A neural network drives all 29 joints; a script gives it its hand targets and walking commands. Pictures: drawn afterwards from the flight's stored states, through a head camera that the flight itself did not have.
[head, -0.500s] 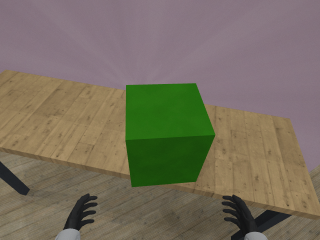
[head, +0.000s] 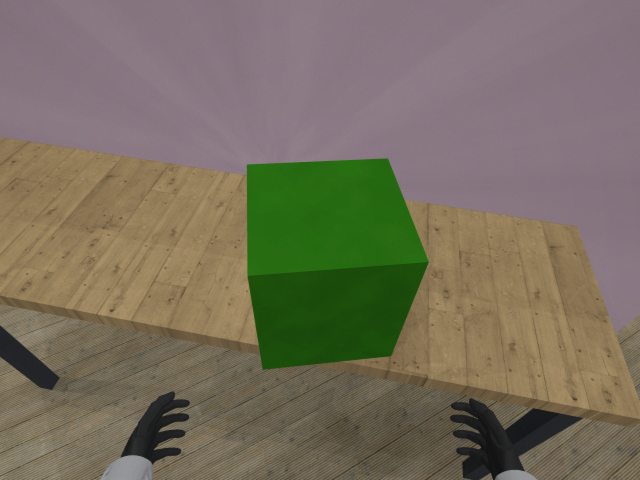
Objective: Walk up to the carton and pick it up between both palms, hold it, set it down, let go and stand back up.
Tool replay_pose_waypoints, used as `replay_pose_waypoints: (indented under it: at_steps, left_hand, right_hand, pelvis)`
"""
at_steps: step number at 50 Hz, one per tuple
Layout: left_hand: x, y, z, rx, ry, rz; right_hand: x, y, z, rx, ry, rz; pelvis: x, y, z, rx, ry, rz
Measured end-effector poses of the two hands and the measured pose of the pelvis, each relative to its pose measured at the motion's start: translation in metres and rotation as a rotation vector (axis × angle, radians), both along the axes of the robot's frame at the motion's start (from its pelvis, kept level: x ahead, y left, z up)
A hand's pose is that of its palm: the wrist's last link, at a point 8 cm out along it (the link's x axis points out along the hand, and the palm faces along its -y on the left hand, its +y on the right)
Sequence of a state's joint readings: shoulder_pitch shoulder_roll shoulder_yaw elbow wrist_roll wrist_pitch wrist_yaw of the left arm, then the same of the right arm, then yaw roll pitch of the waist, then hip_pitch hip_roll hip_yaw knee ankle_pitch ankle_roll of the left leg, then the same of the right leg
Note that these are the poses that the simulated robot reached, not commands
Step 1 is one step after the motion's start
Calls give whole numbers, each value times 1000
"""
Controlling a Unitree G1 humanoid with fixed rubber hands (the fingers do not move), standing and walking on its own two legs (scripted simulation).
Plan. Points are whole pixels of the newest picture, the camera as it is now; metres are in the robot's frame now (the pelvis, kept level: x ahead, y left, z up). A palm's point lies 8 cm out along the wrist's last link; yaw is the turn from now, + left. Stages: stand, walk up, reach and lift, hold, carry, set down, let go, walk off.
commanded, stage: let go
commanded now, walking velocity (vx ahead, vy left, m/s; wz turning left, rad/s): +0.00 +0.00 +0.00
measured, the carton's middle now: (323, 266) +0.41 +0.01 +0.00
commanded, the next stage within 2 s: stand in 0.34 s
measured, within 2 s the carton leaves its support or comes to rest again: neither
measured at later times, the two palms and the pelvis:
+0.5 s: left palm out of the picture +0.12 +0.25 -0.09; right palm out of the picture +0.13 -0.25 -0.09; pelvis +0.00 +0.00 -0.01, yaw +1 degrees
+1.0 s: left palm out of the picture +0.03 +0.27 -0.12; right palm out of the picture +0.04 -0.24 -0.10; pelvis -0.04 +0.01 -0.01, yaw +2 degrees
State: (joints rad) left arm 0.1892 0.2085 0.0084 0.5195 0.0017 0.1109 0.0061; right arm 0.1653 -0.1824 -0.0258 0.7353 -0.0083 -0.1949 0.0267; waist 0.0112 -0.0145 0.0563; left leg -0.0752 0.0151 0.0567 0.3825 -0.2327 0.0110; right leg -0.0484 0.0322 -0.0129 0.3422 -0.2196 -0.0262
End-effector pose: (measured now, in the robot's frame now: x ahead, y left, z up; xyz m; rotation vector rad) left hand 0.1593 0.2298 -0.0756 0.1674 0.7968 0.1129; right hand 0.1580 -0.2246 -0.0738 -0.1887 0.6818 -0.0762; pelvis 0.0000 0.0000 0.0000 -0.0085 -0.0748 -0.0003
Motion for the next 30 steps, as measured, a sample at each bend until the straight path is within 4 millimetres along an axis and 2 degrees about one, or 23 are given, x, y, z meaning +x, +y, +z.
replay_pose_waypoints:
  at_steps: [19, 25, 30]
  left_hand:
    - [-7, -6, -3, 7, -17, 1]
    - [-35, 15, -11, 52, 6, 27]
    - [-61, 27, -19, 65, 57, 46]
  right_hand:
    - [-5, -13, -1, -25, 23, -13]
    - [-25, -29, -12, -70, 114, -48]
    - [-47, -34, -17, -86, 167, -54]
  pelvis:
    - [-4, -7, -2, 1, 22, 11]
    - [-4, -5, -5, -4, 33, 24]
    - [-9, -3, -6, -6, 32, 31]
